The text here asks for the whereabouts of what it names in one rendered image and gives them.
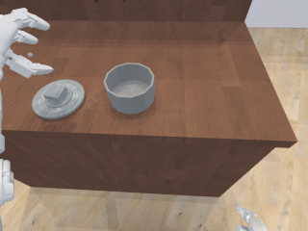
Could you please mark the lid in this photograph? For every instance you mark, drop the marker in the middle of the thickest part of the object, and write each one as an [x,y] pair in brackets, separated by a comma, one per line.
[51,109]

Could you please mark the pot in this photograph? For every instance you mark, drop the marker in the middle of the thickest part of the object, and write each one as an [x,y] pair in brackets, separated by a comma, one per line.
[130,87]

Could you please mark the robot left hand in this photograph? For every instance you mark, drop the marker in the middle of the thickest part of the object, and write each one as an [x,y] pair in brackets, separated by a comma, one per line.
[10,33]

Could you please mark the robot left upper arm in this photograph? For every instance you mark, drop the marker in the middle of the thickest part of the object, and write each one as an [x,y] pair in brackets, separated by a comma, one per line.
[6,184]

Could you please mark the table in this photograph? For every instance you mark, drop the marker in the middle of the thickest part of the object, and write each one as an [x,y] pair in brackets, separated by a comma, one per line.
[214,117]

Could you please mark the robot right hand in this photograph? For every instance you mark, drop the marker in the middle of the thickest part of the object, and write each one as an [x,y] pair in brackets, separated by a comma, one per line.
[254,223]

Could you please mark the knob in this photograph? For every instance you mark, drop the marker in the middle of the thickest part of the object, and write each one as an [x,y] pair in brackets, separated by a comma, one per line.
[55,92]

